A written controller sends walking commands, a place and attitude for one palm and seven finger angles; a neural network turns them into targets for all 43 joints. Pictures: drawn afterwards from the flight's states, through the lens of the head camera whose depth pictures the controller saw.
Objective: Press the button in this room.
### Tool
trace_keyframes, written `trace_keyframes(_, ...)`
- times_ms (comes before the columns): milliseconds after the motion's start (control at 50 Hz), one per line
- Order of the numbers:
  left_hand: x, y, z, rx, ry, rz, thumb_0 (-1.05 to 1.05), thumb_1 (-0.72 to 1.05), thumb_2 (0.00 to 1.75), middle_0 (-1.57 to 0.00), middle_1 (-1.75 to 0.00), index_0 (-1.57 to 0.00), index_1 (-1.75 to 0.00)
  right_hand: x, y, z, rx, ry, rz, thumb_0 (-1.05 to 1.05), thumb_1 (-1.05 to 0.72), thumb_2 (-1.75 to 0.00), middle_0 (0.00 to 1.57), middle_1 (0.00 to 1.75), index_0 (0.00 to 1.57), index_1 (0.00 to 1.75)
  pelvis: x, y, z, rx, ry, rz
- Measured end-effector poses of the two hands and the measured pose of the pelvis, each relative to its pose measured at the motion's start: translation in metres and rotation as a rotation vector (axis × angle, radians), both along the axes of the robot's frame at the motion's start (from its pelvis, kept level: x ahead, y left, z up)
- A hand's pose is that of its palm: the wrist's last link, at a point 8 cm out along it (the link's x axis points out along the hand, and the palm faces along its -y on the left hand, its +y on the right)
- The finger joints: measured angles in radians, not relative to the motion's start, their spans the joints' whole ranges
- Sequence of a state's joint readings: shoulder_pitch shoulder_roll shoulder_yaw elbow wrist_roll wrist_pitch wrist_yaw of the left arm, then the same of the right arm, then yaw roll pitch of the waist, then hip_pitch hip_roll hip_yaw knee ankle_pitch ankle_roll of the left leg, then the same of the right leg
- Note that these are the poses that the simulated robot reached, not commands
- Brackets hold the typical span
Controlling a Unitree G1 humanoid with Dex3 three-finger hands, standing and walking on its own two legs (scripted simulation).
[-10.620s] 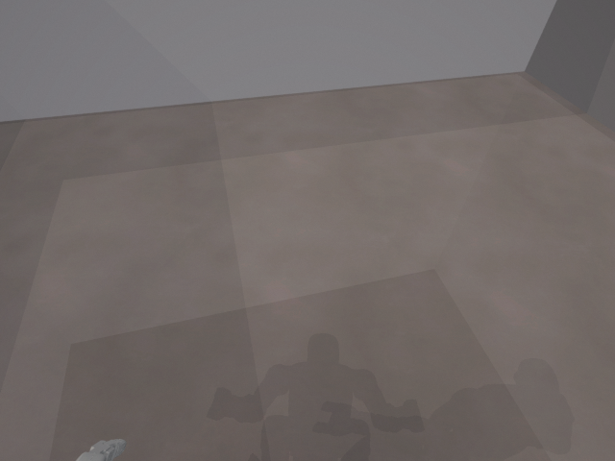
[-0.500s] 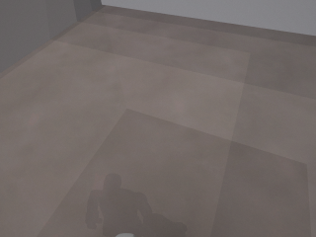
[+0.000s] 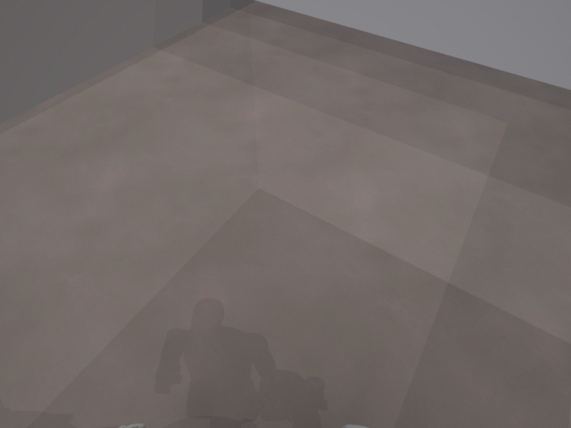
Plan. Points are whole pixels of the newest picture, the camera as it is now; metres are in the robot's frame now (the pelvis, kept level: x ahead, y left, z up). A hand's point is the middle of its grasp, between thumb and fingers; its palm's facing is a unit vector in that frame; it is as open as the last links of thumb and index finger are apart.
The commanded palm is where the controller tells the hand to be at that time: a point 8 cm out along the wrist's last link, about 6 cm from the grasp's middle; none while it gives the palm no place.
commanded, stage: turn or walk to find it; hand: left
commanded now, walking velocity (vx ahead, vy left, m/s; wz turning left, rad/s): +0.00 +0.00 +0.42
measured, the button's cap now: out of the picture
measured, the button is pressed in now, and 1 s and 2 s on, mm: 0 0 0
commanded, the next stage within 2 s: none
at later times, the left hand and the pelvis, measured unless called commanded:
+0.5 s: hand out of the picture -0.03 +0.16 -0.16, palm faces +0.26 -0.93 -0.26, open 7.4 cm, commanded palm none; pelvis -0.03 -0.04 +0.00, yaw +14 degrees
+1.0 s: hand out of the picture -0.09 +0.21 -0.16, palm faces +0.43 -0.87 -0.25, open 7.4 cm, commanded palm none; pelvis -0.07 -0.02 +0.00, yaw +25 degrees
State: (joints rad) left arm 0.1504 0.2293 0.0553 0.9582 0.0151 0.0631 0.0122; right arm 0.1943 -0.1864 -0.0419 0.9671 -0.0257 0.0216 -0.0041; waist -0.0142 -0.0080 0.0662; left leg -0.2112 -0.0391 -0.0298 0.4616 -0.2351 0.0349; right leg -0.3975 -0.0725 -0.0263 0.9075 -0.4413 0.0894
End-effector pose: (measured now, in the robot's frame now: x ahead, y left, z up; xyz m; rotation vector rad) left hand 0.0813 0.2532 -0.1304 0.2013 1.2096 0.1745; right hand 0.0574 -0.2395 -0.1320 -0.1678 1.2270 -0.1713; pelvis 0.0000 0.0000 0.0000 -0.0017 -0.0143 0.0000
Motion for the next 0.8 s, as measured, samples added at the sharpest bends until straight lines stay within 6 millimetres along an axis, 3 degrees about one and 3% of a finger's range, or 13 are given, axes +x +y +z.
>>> trace_keyframes(80, 0.010, -0.019, 0.007, 0.018, -0.056, -0.006, 0.01, 0.90, 0.89, -0.20, -0.30, -0.19, -0.29, -0.020, -0.017, -0.015, 0.023, 0.052, -0.006, 0.01, -0.91, -0.89, 0.20, 0.30, 0.21, 0.30, -0.006, -0.016, -0.005, 0.015, 0.006, 0.030)
trace_keyframes(140, 0.006, -0.034, 0.011, 0.039, -0.094, -0.001, 0.01, 0.90, 0.89, -0.20, -0.30, -0.20, -0.29, -0.031, -0.033, -0.029, 0.042, 0.084, -0.005, 0.01, -0.91, -0.89, 0.20, 0.30, 0.20, 0.30, -0.011, -0.029, -0.010, 0.017, 0.001, 0.059)
trace_keyframes(260, -0.032, -0.053, 0.024, 0.047, -0.077, 0.072, 0.00, 0.90, 0.89, -0.20, -0.30, -0.20, -0.30, -0.034, -0.055, -0.026, 0.048, 0.128, 0.041, 0.01, -0.91, -0.90, 0.20, 0.30, 0.20, 0.30, -0.018, -0.045, 0.000, 0.044, -0.010, 0.125)
trace_keyframes(400, -0.083, -0.060, 0.018, 0.028, -0.018, 0.175, 0.01, 0.90, 0.89, -0.20, -0.30, -0.20, -0.30, -0.025, -0.062, -0.020, 0.025, 0.156, 0.124, 0.01, -0.91, -0.90, 0.20, 0.29, 0.20, 0.30, -0.024, -0.050, 0.002, 0.044, -0.007, 0.201)
trace_keyframes(520, -0.136, -0.050, 0.004, 0.004, 0.048, 0.273, 0.00, 0.90, 0.89, -0.21, -0.30, -0.20, -0.30, 0.006, -0.042, -0.013, -0.006, 0.120, 0.230, 0.01, -0.91, -0.90, 0.19, 0.29, 0.20, 0.30, -0.035, -0.040, -0.001, 0.035, -0.004, 0.258)
trace_keyframes(660, -0.204, -0.020, -0.029, -0.034, 0.129, 0.394, 0.01, 0.90, 0.89, -0.20, -0.30, -0.20, -0.30, 0.052, 0.011, -0.002, -0.041, -0.044, 0.361, 0.01, -0.91, -0.90, 0.19, 0.29, 0.20, 0.30, -0.053, -0.014, -0.016, 0.010, -0.013, 0.322)
trace_keyframes(720, -0.217, -0.012, -0.027, -0.040, 0.154, 0.419, 0.01, 0.90, 0.89, -0.20, -0.30, -0.20, -0.29, 0.056, 0.029, 0.009, -0.040, -0.082, 0.396, 0.01, -0.91, -0.90, 0.20, 0.29, 0.20, 0.30, -0.058, -0.008, -0.010, -0.001, -0.019, 0.333)
trace_keyframes(800, -0.218, -0.004, -0.016, -0.042, 0.116, 0.438, 0.01, 0.91, 0.89, -0.20, -0.30, -0.19, -0.29, 0.053, 0.043, 0.015, -0.034, -0.085, 0.428, 0.01, -0.91, -0.89, 0.20, 0.30, 0.20, 0.30, -0.064, -0.003, -0.001, -0.016, -0.019, 0.366)
